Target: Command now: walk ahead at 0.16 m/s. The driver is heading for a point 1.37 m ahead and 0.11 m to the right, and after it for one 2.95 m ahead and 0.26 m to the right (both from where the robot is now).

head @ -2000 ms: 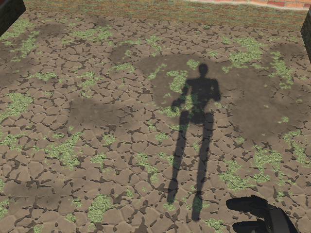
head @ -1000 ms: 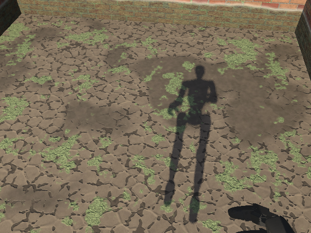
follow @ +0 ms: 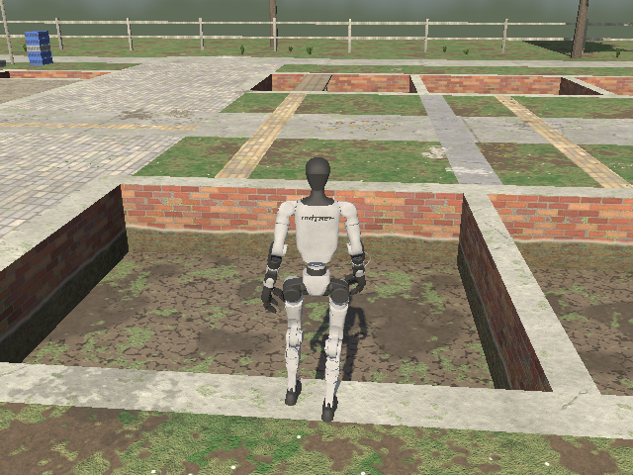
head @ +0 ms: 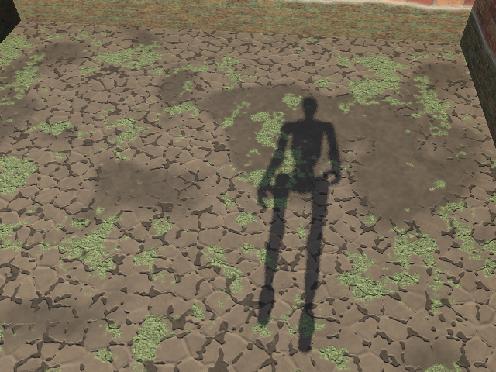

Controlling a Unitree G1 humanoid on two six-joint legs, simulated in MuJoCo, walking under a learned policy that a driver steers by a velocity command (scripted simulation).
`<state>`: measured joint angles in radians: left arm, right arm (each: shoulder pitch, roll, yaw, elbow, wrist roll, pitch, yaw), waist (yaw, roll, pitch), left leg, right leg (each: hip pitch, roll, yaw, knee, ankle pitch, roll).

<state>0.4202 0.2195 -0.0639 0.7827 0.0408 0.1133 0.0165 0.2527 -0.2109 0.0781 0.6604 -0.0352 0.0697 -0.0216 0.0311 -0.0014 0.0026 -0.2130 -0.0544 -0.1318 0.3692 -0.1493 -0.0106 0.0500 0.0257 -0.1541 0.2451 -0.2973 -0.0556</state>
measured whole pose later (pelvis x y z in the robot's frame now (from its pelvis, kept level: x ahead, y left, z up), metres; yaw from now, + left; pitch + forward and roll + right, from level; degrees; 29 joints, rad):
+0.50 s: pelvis +0.00 +0.01 +0.00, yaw +0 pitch -1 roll +1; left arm 0.41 0.21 -0.08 0.79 0.05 0.09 0.01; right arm 0.23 -0.18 0.10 0.63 -0.04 0.06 -0.02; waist 0.03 -0.01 0.00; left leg -0.19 -0.08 -0.13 0.36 -0.15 0.01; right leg 0.08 0.01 -0.15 0.22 -0.29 -0.04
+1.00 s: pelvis +0.00 +0.02 +0.00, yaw +0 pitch +0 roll +0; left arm 0.51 0.16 -0.07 0.92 0.05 0.10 0.03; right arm 0.33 -0.16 0.07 0.73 -0.02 0.06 -0.02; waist 0.02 -0.01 0.00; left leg -0.22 -0.08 -0.13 0.37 -0.14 0.03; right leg 0.05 0.00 -0.14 0.25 -0.30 -0.02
